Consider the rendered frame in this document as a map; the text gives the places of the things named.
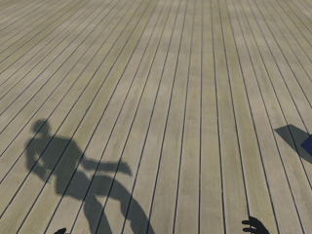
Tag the carton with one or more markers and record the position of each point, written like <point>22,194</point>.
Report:
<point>307,145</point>

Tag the robot right hand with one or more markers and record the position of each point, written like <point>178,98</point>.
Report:
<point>259,228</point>

